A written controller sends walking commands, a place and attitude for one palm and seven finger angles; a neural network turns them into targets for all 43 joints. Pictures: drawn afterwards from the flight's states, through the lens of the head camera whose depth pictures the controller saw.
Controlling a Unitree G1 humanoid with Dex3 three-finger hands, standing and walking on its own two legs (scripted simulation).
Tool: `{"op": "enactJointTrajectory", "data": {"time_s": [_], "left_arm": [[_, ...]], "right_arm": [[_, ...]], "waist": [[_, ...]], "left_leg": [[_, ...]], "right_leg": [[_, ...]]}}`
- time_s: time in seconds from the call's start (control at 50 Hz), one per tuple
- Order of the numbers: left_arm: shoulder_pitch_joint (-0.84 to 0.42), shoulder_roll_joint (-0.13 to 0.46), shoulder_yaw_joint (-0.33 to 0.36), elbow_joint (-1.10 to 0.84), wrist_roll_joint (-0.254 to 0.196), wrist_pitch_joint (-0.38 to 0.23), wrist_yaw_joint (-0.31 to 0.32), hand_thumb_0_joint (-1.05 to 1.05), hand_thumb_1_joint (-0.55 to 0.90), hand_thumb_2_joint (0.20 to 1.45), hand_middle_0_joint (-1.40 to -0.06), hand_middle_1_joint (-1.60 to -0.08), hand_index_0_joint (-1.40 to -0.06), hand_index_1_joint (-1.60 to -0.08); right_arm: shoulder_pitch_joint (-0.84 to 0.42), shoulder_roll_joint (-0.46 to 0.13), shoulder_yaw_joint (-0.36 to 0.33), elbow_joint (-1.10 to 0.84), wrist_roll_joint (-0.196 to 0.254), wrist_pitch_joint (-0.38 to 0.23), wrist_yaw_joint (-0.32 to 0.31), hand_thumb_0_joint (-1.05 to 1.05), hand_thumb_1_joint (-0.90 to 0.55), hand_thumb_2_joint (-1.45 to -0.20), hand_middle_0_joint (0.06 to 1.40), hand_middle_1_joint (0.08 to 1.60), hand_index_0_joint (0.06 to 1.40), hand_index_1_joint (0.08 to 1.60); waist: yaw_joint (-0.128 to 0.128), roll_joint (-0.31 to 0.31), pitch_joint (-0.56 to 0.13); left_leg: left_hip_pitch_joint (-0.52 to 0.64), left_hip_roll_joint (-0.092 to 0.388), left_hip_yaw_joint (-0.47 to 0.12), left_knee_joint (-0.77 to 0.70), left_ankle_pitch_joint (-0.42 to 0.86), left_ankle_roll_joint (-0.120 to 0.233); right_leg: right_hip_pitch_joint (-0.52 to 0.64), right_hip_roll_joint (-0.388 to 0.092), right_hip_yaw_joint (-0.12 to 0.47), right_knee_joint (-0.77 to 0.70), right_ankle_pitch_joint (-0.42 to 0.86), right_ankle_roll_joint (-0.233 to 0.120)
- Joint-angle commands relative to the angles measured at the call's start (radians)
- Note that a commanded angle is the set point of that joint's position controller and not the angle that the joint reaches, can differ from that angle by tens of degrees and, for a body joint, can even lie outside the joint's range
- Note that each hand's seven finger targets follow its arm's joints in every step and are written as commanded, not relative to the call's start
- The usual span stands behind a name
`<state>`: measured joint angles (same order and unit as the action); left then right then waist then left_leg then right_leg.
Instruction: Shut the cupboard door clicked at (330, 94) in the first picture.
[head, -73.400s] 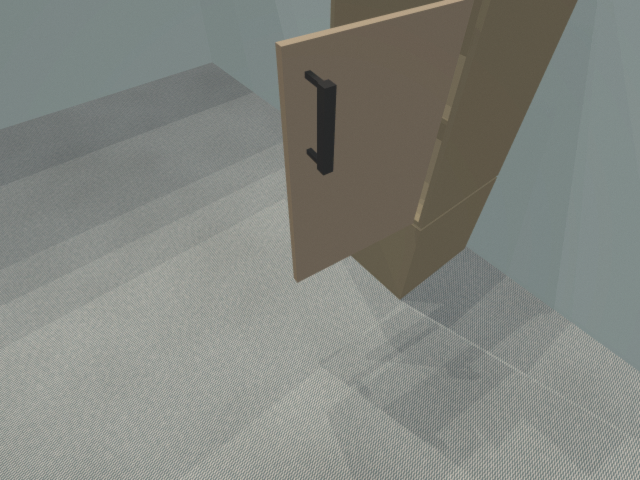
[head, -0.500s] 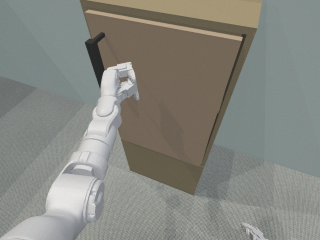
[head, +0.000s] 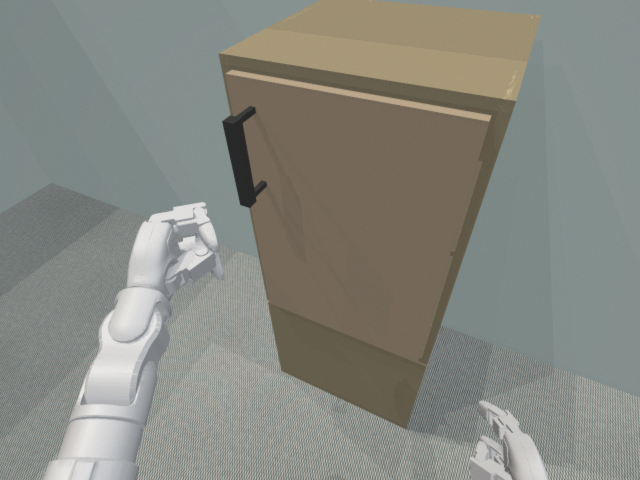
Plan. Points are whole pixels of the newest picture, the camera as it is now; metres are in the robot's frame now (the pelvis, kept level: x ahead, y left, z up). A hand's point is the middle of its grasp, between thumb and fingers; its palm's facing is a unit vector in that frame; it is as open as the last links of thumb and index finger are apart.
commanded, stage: draw the hand back to the body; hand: left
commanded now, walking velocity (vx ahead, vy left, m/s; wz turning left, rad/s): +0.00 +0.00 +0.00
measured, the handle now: (248, 158) +0.58 +0.15 +0.13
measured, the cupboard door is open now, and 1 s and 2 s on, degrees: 0 0 0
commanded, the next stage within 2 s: step back with the hand held close in 0.98 s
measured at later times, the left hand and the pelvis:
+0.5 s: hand (65, 330) +0.22 +0.26 +0.16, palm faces +0.36 -0.87 -0.33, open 5.3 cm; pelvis +0.01 +0.02 +0.01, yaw +0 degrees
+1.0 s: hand (28, 342) +0.20 +0.28 +0.17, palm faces +0.45 -0.81 -0.37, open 7.4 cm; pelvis +0.01 +0.02 +0.01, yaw +1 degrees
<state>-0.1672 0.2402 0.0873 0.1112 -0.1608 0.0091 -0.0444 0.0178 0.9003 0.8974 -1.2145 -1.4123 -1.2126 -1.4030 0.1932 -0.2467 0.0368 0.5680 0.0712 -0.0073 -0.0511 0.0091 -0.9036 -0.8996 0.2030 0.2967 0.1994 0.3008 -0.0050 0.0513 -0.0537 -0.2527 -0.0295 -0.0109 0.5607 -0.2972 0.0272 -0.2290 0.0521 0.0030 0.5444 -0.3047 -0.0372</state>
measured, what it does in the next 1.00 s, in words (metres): stands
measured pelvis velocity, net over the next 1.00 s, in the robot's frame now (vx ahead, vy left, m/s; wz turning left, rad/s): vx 0.01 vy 0.02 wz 0.01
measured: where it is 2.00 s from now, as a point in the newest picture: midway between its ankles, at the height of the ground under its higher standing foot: outside the picture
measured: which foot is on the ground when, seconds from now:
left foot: down 0.00-1.00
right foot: down 0.00-1.00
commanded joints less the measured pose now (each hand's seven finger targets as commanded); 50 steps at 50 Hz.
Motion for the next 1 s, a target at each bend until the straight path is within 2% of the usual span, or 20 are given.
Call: {"op": "enactJointTrajectory", "data": {"time_s": [0.0,0.14,0.22,0.24,0.28,0.34,0.38,0.44,0.48,0.54,0.58,0.6,0.66,0.68,0.7,0.76,0.82,0.88,0.94,0.98], "left_arm": [[-0.149,0.167,0.067,-0.349,0.041,-0.085,0.062,0.0,0.9,0.9,-0.997,-1.17,-0.997,-1.17],[-0.045,0.188,0.088,-0.513,0.071,-0.11,0.109,0.0,0.9,0.9,-0.805,-0.96,-0.805,-0.96],[0.078,0.225,0.147,-0.538,0.075,-0.113,0.123,0.0,0.9,0.9,-0.695,-0.84,-0.695,-0.84],[0.125,0.199,0.136,-0.544,0.072,-0.113,0.122,0.0,0.9,0.9,-0.668,-0.81,-0.668,-0.81],[0.216,0.235,0.188,-0.541,0.073,-0.113,0.124,0.0,0.9,0.9,-0.613,-0.75,-0.613,-0.75],[0.303,0.226,0.204,-0.605,0.071,-0.119,0.123,0.0,0.9,0.9,-0.53,-0.66,-0.53,-0.66],[0.361,0.266,0.258,-0.611,0.073,-0.119,0.125,0.0,0.9,0.9,-0.475,-0.6,-0.475,-0.6],[0.429,0.271,0.292,-0.657,0.07,-0.124,0.132,0.0,0.9,0.9,-0.393,-0.51,-0.393,-0.51],[0.455,0.324,0.353,-0.687,0.075,-0.129,0.138,0.0,0.9,0.9,-0.337,-0.45,-0.337,-0.45],[0.537,0.321,0.379,-0.722,0.071,-0.136,0.147,0.0,0.9,0.9,-0.255,-0.36,-0.255,-0.36],[0.589,0.348,0.423,-0.719,0.071,-0.135,0.151,0.0,0.9,0.9,-0.2,-0.3,-0.2,-0.3],[0.562,0.289,0.359,-0.738,0.073,-0.136,0.147,0.0,0.9,0.9,-0.2,-0.3,-0.2,-0.3],[0.486,0.272,0.325,-0.695,0.084,-0.128,0.158,0.0,0.9,0.9,-0.2,-0.3,-0.2,-0.3],[0.475,0.261,0.314,-0.669,0.086,-0.124,0.158,0.0,0.9,0.9,-0.2,-0.3,-0.2,-0.3],[0.467,0.258,0.308,-0.675,0.085,-0.124,0.162,0.0,0.9,0.9,-0.2,-0.3,-0.2,-0.3],[0.468,0.286,0.336,-0.682,0.089,-0.132,0.167,0.0,0.9,0.9,-0.2,-0.3,-0.2,-0.3],[0.495,0.316,0.369,-0.723,0.087,-0.141,0.17,0.0,0.9,0.9,-0.2,-0.3,-0.2,-0.3],[0.535,0.335,0.396,-0.726,0.083,-0.138,0.167,0.0,0.9,0.9,-0.2,-0.3,-0.2,-0.3],[0.537,0.301,0.371,-0.729,0.083,-0.137,0.164,0.0,0.9,0.9,-0.2,-0.3,-0.2,-0.3],[0.554,0.305,0.383,-0.679,0.08,-0.128,0.161,0.0,0.9,0.9,-0.2,-0.3,-0.2,-0.3]], "right_arm": [[-0.127,-0.081,-0.025,-0.158,-0.017,-0.033,-0.009,0.0,-0.9,-0.9,0.2,0.3,0.2,0.3],[-0.147,-0.073,-0.018,-0.148,-0.031,-0.042,-0.015,0.0,-0.9,-0.9,0.2,0.3,0.2,0.3],[-0.15,-0.079,-0.017,-0.14,-0.038,-0.045,-0.02,0.0,-0.9,-0.9,0.2,0.3,0.2,0.3],[-0.151,-0.074,-0.02,-0.14,-0.039,-0.044,-0.02,0.0,-0.9,-0.9,0.2,0.3,0.2,0.3],[-0.152,-0.082,-0.024,-0.133,-0.041,-0.045,-0.017,0.0,-0.9,-0.9,0.2,0.3,0.2,0.3],[-0.149,-0.076,-0.029,-0.138,-0.042,-0.046,-0.012,0.0,-0.9,-0.9,0.2,0.3,0.2,0.3],[-0.149,-0.086,-0.035,-0.134,-0.043,-0.048,-0.01,0.0,-0.9,-0.9,0.2,0.3,0.2,0.3],[-0.146,-0.078,-0.039,-0.138,-0.044,-0.053,-0.01,0.0,-0.9,-0.9,0.2,0.3,0.2,0.3],[-0.144,-0.085,-0.042,-0.132,-0.044,-0.061,-0.011,0.0,-0.9,-0.9,0.2,0.3,0.2,0.3],[-0.138,-0.076,-0.046,-0.136,-0.041,-0.075,-0.014,0.0,-0.9,-0.9,0.2,0.3,0.2,0.3],[-0.134,-0.083,-0.051,-0.133,-0.039,-0.081,-0.015,0.0,-0.9,-0.9,0.2,0.3,0.2,0.3],[-0.134,-0.079,-0.049,-0.133,-0.038,-0.085,-0.015,0.0,-0.9,-0.9,0.2,0.3,0.2,0.3],[-0.122,-0.098,-0.053,-0.117,-0.042,-0.094,-0.017,0.0,-0.9,-0.9,0.2,0.3,0.2,0.3],[-0.123,-0.102,-0.055,-0.111,-0.043,-0.097,-0.022,0.0,-0.9,-0.9,0.2,0.3,0.2,0.3],[-0.119,-0.102,-0.058,-0.115,-0.044,-0.098,-0.024,0.0,-0.9,-0.9,0.2,0.3,0.2,0.3],[-0.122,-0.1,-0.056,-0.116,-0.044,-0.101,-0.027,0.0,-0.9,-0.9,0.2,0.3,0.2,0.3],[-0.126,-0.091,-0.052,-0.116,-0.049,-0.11,-0.027,0.0,-0.9,-0.9,0.2,0.3,0.2,0.3],[-0.13,-0.089,-0.05,-0.112,-0.051,-0.112,-0.025,0.0,-0.9,-0.9,0.2,0.3,0.2,0.3],[-0.131,-0.078,-0.045,-0.113,-0.048,-0.113,-0.02,0.0,-0.9,-0.9,0.2,0.3,0.2,0.3],[-0.131,-0.085,-0.046,-0.108,-0.051,-0.11,-0.021,0.0,-0.9,-0.9,0.2,0.3,0.2,0.3]], "waist": [[0.019,-0.054,-0.125],[0.018,0.037,-0.081],[0.032,-0.022,-0.08],[0.032,-0.012,-0.063],[0.044,-0.008,-0.064],[0.046,0.011,-0.061],[0.055,-0.017,-0.048],[0.056,0.001,-0.039],[0.065,0.03,-0.039],[0.067,0.059,-0.037],[0.073,0.038,-0.024],[0.057,0.065,-0.007],[0.039,0.042,0.055],[0.036,0.002,0.075],[0.035,0.002,0.053],[0.05,-0.016,0.011],[0.067,0.029,-0.056],[0.074,0.041,-0.053],[0.065,0.076,0.006],[0.068,0.048,0.037]], "left_leg": [[0.105,0.026,-0.011,-0.118,0.165,0.013],[0.162,0.037,-0.031,-0.181,0.137,0.002],[0.167,0.04,-0.036,-0.197,0.171,0.003],[0.163,0.042,-0.037,-0.202,0.179,0.001],[0.16,0.041,-0.032,-0.201,0.203,0.002],[0.16,0.046,-0.033,-0.197,0.251,-0.006],[0.147,0.049,-0.035,-0.198,0.259,-0.006],[0.141,0.05,-0.036,-0.196,0.275,-0.01],[0.135,0.05,-0.039,-0.194,0.281,-0.013],[0.133,0.05,-0.037,-0.193,0.272,-0.019],[0.124,0.053,-0.04,-0.193,0.27,-0.019],[0.126,0.051,-0.04,-0.194,0.277,-0.022],[0.116,0.053,-0.056,-0.209,0.185,-0.018],[0.114,0.053,-0.052,-0.208,0.17,-0.011],[0.117,0.052,-0.054,-0.211,0.16,-0.01],[0.124,0.046,-0.057,-0.212,0.155,-0.007],[0.137,0.041,-0.049,-0.199,0.21,-0.01],[0.127,0.041,-0.041,-0.189,0.258,-0.013],[0.121,0.044,-0.04,-0.194,0.272,-0.024],[0.105,0.044,-0.034,-0.194,0.264,-0.019]], "right_leg": [[0.056,-0.058,0.022,-0.139,0.212,0.026],[0.065,-0.045,0.002,-0.18,0.146,0.013],[0.094,-0.043,-0.005,-0.19,0.172,0.013],[0.1,-0.044,-0.009,-0.186,0.177,0.012],[0.113,-0.042,-0.007,-0.196,0.199,0.012],[0.13,-0.048,-0.011,-0.184,0.236,0.012],[0.13,-0.043,-0.012,-0.193,0.237,0.014],[0.135,-0.047,-0.015,-0.183,0.243,0.014],[0.14,-0.043,-0.014,-0.187,0.243,0.012],[0.139,-0.046,-0.017,-0.181,0.23,0.012],[0.134,-0.038,-0.015,-0.192,0.225,0.011],[0.123,-0.045,-0.014,-0.183,0.225,0.011],[0.059,-0.042,-0.018,-0.194,0.155,0.016],[0.047,-0.041,-0.018,-0.205,0.148,0.018],[0.061,-0.047,-0.016,-0.196,0.137,0.017],[0.083,-0.045,-0.018,-0.189,0.134,0.016],[0.133,-0.051,-0.014,-0.179,0.178,0.013],[0.152,-0.048,-0.008,-0.186,0.224,0.009],[0.125,-0.047,-0.015,-0.184,0.223,0.008],[0.113,-0.045,-0.014,-0.197,0.223,0.009]]}}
